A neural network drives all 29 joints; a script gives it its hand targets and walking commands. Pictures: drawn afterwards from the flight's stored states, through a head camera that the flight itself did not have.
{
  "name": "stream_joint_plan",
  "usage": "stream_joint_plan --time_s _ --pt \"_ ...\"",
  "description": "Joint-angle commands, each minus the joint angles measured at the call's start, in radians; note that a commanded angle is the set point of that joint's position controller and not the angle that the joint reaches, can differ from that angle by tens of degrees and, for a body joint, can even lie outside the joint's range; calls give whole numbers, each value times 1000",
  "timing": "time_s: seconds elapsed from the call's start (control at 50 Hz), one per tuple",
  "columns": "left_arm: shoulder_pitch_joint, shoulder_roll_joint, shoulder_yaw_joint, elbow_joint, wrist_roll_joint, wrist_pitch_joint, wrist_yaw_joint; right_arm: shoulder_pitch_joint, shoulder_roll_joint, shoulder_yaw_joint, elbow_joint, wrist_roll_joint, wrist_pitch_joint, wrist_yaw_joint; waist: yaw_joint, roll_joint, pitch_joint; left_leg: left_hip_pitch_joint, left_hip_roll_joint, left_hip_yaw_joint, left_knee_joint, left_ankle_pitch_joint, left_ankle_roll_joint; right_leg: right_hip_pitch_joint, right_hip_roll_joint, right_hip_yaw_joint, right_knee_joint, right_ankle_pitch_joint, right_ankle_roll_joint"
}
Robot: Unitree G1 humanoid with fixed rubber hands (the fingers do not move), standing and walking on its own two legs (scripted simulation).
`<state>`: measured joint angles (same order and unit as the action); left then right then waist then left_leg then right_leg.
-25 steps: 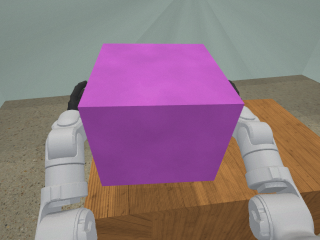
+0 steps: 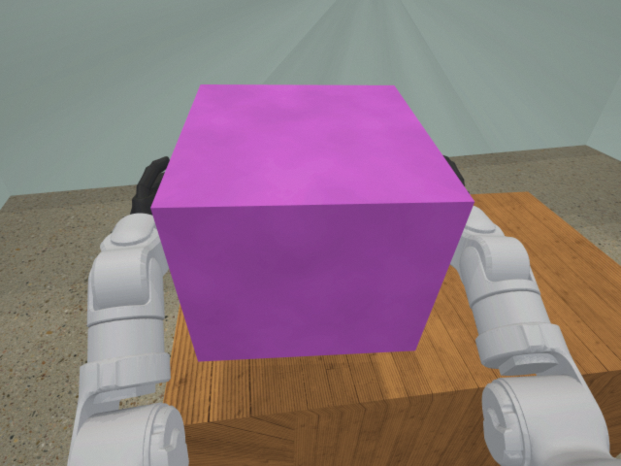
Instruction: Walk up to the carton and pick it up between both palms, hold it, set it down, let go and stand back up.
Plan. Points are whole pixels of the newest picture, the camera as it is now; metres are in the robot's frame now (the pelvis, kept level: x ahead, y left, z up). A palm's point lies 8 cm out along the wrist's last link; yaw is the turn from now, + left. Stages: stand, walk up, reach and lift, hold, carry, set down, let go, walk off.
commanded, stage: hold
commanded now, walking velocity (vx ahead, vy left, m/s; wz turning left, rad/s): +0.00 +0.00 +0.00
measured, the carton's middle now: (303, 212) +0.40 -0.02 +0.20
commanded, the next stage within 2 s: set down in 0.78 s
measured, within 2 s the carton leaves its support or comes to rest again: neither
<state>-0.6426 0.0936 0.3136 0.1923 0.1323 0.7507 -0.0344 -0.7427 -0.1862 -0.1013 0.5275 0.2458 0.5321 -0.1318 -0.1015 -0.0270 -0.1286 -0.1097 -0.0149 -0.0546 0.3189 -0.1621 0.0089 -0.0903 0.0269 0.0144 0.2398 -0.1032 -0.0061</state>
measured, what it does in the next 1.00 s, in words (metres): stands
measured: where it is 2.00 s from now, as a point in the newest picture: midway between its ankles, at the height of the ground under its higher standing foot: outside the picture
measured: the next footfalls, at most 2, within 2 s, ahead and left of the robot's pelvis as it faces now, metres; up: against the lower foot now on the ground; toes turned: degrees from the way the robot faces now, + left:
none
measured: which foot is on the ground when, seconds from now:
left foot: down 0.00-1.00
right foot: down 0.00-1.00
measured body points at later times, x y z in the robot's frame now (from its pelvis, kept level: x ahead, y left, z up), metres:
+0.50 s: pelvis +0.00 +0.00 +0.00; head -0.07 +0.02 +0.44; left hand +0.38 +0.17 +0.22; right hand +0.37 -0.20 +0.22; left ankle +0.01 +0.11 -0.75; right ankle +0.02 -0.12 -0.75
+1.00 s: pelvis +0.00 +0.00 +0.00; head -0.07 +0.02 +0.44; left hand +0.39 +0.18 +0.23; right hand +0.38 -0.20 +0.23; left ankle +0.01 +0.11 -0.75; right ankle +0.02 -0.12 -0.75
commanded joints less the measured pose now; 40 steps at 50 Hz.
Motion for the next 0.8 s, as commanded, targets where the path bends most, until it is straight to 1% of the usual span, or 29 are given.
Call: stream_joint_plan --time_s 0.0,0.78 --pt "-772 -531 -507 -165 -154 -61 -139 -794 591 376 -351 145 -63 136 -4 47 -354 35 -21 22 -35 168 -29 180 23 -9 20 198 16" --pt "-775 -533 -508 -168 -155 -63 -139 -796 593 376 -356 145 -66 136 -5 47 -357 39 -22 22 -34 169 -29 178 23 -11 21 199 17"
